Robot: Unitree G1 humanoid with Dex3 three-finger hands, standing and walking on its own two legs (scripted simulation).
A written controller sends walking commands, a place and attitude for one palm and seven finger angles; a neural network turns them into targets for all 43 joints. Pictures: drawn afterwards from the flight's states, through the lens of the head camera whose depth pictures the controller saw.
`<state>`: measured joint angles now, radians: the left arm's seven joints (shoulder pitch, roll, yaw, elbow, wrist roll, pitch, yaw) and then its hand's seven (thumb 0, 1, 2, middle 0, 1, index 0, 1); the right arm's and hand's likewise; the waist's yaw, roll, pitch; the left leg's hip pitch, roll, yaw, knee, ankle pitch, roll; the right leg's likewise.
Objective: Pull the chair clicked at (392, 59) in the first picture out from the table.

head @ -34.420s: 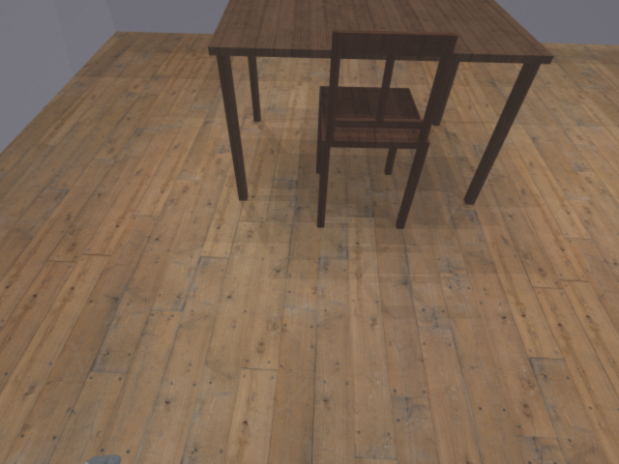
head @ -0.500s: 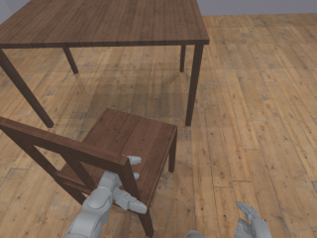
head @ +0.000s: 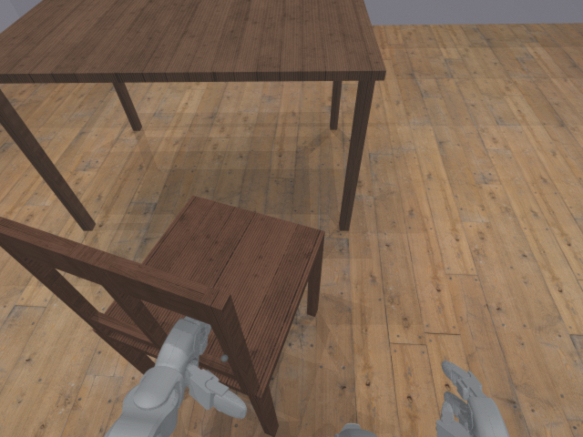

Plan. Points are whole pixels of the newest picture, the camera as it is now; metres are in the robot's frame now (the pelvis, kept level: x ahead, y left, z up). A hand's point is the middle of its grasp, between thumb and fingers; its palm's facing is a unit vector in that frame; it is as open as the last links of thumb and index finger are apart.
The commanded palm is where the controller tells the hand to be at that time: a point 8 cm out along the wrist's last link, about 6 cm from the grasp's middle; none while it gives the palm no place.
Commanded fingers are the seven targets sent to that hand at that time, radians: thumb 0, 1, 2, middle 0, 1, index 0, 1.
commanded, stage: draw the fingers out of the gap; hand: left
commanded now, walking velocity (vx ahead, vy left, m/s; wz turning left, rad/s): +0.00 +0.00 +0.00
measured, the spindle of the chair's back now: (141, 315) +0.32 +0.25 -0.06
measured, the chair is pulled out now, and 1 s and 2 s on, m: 0.54 0.54 0.54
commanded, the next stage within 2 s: draw the hand back to the body in 0.58 s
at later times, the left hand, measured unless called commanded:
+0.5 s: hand (210, 425) +0.16 +0.10 -0.02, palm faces -0.17 -0.98 -0.05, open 17.5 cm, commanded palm +0.13 +0.15 -0.01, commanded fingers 0.00 -0.55 0.20 0.00 0.00 0.00 0.00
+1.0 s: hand (166, 427) +0.15 +0.14 +0.05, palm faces -0.02 -1.00 -0.04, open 17.5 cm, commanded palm +0.11 +0.20 +0.06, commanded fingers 0.00 -0.55 0.20 0.00 0.00 0.00 0.00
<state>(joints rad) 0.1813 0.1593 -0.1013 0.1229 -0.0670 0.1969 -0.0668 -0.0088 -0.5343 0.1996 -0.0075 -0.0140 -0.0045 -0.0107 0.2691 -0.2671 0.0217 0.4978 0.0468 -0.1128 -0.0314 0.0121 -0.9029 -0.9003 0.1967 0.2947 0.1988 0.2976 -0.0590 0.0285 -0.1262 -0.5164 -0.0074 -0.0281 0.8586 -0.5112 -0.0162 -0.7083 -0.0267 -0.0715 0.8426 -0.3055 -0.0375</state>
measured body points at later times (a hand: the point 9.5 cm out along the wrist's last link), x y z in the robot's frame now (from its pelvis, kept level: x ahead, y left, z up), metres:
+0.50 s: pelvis +0.01 +0.02 -0.01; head +0.03 +0.01 +0.44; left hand +0.17 +0.16 -0.01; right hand +0.19 -0.21 -0.06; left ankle -0.05 +0.13 -0.70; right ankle +0.07 -0.10 -0.70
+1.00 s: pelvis -0.02 +0.02 -0.05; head +0.02 +0.02 +0.40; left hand +0.14 +0.19 +0.06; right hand +0.19 -0.20 -0.10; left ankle -0.05 +0.13 -0.69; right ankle +0.07 -0.10 -0.70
